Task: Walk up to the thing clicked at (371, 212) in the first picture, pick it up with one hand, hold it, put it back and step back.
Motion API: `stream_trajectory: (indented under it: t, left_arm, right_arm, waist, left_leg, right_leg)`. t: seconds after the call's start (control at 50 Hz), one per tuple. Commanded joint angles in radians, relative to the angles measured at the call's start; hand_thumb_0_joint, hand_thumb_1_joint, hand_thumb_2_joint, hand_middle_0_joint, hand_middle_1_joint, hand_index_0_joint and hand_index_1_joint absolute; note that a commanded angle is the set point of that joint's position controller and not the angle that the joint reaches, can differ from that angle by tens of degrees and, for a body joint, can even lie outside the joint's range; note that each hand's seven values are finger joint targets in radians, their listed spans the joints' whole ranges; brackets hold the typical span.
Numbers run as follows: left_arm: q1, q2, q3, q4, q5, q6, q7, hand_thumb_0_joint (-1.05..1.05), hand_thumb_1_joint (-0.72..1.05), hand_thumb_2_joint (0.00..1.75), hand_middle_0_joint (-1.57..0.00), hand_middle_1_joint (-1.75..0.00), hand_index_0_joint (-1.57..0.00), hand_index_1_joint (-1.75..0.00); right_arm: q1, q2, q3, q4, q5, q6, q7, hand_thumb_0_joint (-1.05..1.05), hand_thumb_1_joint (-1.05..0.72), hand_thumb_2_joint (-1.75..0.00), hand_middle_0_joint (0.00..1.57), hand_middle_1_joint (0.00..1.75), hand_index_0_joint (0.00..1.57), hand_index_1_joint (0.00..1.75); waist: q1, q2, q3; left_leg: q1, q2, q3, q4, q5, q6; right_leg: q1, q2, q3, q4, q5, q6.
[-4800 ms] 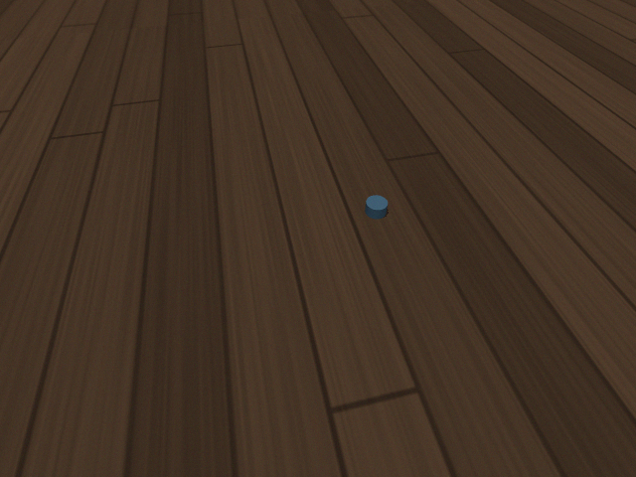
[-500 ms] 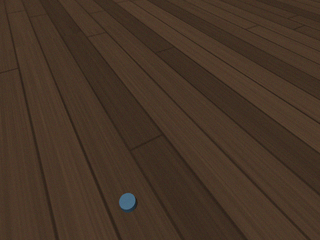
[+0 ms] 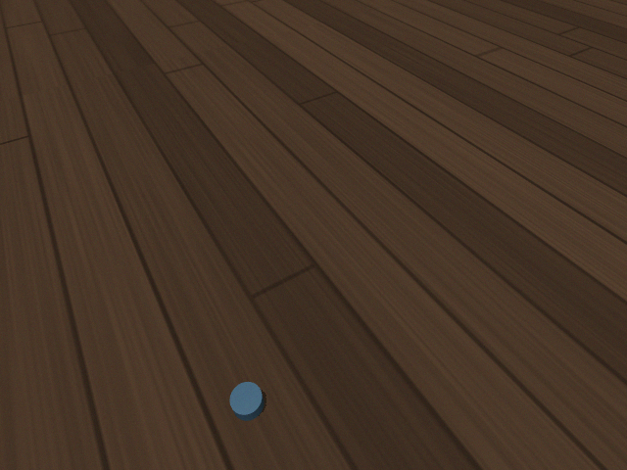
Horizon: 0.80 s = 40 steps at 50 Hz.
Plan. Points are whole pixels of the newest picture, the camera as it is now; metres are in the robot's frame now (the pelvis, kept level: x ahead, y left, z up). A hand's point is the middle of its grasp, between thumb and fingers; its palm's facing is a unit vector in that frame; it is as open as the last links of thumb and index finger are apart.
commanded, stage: stand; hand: left
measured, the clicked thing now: (247, 401) +0.46 +0.23 -0.75
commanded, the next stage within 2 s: none
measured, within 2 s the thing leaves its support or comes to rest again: neither
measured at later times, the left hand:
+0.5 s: hand out of the picture +0.09 +0.25 -0.16, palm faces -0.03 -0.94 -0.34, open 7.4 cm
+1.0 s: hand out of the picture +0.10 +0.25 -0.16, palm faces -0.04 -0.94 -0.34, open 7.4 cm
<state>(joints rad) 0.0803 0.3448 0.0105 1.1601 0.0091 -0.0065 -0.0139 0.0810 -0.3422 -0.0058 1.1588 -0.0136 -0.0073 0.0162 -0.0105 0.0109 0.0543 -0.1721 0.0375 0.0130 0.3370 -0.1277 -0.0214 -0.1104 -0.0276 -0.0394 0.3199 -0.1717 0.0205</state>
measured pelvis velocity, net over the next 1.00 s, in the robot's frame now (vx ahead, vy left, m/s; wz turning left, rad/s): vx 0.02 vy -0.01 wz -0.01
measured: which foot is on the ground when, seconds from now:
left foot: down 0.00-1.00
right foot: down 0.00-1.00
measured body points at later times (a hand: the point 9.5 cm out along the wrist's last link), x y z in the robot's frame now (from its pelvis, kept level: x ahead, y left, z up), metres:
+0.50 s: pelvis +0.02 +0.00 +0.00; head +0.02 +0.00 +0.45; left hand +0.09 +0.30 -0.13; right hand +0.09 -0.30 -0.13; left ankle +0.04 +0.13 -0.75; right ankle +0.00 -0.13 -0.75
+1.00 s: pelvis +0.02 -0.01 +0.00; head +0.04 -0.01 +0.45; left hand +0.11 +0.29 -0.13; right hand +0.10 -0.31 -0.13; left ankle +0.04 +0.13 -0.75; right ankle +0.00 -0.13 -0.75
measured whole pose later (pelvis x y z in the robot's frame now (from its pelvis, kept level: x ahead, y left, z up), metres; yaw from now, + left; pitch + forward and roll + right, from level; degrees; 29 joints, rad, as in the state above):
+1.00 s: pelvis +0.02 -0.01 +0.00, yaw +0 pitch -2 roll +0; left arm 0.11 0.35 -0.01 1.12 0.01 -0.01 -0.01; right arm 0.09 -0.35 0.00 1.14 -0.01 -0.01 0.01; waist -0.01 0.00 0.05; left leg -0.13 0.04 0.02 0.32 -0.16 -0.03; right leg -0.07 -0.02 -0.04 0.30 -0.20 0.01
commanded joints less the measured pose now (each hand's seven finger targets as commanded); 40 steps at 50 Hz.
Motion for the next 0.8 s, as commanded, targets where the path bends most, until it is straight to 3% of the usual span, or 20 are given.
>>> stream_trajectory:
  t: [0.0, 0.02, 0.14, 0.42, 0.44, 0.5, 0.68, 0.78]
  left_arm:
    - [-0.044, 0.212, 0.036, -0.069, 0.001, -0.024, 0.017, 0.0, 0.9, 0.9, -0.2, -0.3, -0.2, -0.3]
    - [-0.045, 0.216, 0.037, -0.073, -0.001, -0.023, 0.018, 0.0, 0.9, 0.9, -0.2, -0.3, -0.2, -0.3]
    - [-0.024, 0.215, 0.035, -0.073, 0.0, -0.027, 0.018, 0.0, 0.9, 0.9, -0.2, -0.3, -0.2, -0.3]
    - [-0.021, 0.224, 0.035, -0.082, -0.001, -0.024, 0.02, 0.0, 0.9, 0.9, -0.2, -0.3, -0.2, -0.3]
    - [-0.019, 0.22, 0.033, -0.087, -0.001, -0.026, 0.019, 0.0, 0.9, 0.9, -0.2, -0.3, -0.2, -0.3]
    - [-0.022, 0.217, 0.033, -0.087, -0.001, -0.022, 0.018, 0.0, 0.9, 0.9, -0.2, -0.3, -0.2, -0.3]
    - [-0.008, 0.222, 0.031, -0.087, -0.002, -0.024, 0.021, 0.0, 0.9, 0.9, -0.2, -0.3, -0.2, -0.3]
    - [-0.016, 0.224, 0.03, -0.092, 0.0, -0.024, 0.022, 0.0, 0.9, 0.9, -0.2, -0.3, -0.2, -0.3]
  right_arm:
    - [-0.034, -0.217, -0.036, -0.054, 0.0, -0.018, -0.017, 0.0, -0.9, -0.9, 0.2, 0.3, 0.2, 0.3]
    - [-0.035, -0.215, -0.036, -0.057, 0.0, -0.018, -0.016, 0.0, -0.9, -0.9, 0.2, 0.3, 0.2, 0.3]
    - [-0.052, -0.219, -0.038, -0.065, 0.004, -0.022, -0.017, 0.0, -0.9, -0.9, 0.2, 0.3, 0.2, 0.3]
    - [-0.042, -0.216, -0.032, -0.066, 0.006, -0.02, -0.018, 0.0, -0.9, -0.9, 0.2, 0.3, 0.2, 0.3]
    - [-0.049, -0.222, -0.034, -0.068, 0.004, -0.02, -0.018, 0.0, -0.9, -0.9, 0.2, 0.3, 0.2, 0.3]
    - [-0.044, -0.223, -0.032, -0.064, 0.005, -0.02, -0.019, 0.0, -0.9, -0.9, 0.2, 0.3, 0.2, 0.3]
    - [-0.043, -0.222, -0.033, -0.066, 0.006, -0.019, -0.019, 0.0, -0.9, -0.9, 0.2, 0.3, 0.2, 0.3]
    - [-0.041, -0.221, -0.032, -0.068, 0.007, -0.017, -0.02, 0.0, -0.9, -0.9, 0.2, 0.3, 0.2, 0.3]
  waist:
    - [-0.004, -0.009, -0.077]
    - [-0.003, -0.009, -0.066]
    - [0.004, -0.013, -0.096]
    - [0.0, -0.023, -0.071]
    - [0.003, -0.012, -0.096]
    - [0.003, 0.005, -0.075]
    - [0.007, -0.013, -0.104]
    - [0.002, -0.009, -0.096]
  left_leg:
    - [0.041, 0.1, -0.099, -0.06, 0.02, 0.028]
    - [0.028, 0.097, -0.099, -0.066, -0.003, 0.027]
    - [0.074, 0.106, -0.093, -0.05, 0.1, 0.03]
    - [0.065, 0.102, -0.09, -0.059, 0.082, 0.024]
    - [0.09, 0.106, -0.084, -0.047, 0.116, 0.028]
    - [0.06, 0.099, -0.084, -0.059, 0.062, 0.023]
    - [0.097, 0.108, -0.081, -0.043, 0.147, 0.028]
    - [0.088, 0.104, -0.078, -0.043, 0.111, 0.027]
  right_leg:
    - [-0.034, -0.111, 0.102, -0.074, -0.009, -0.029]
    - [-0.035, -0.11, 0.102, -0.075, -0.027, -0.029]
    - [-0.013, -0.112, 0.095, -0.059, 0.065, -0.028]
    - [-0.006, -0.111, 0.095, -0.07, 0.052, -0.028]
    - [-0.004, -0.116, 0.097, -0.062, 0.09, -0.031]
    - [-0.005, -0.113, 0.1, -0.073, 0.049, -0.031]
    - [0.017, -0.115, 0.095, -0.061, 0.126, -0.031]
    - [0.015, -0.117, 0.098, -0.066, 0.112, -0.031]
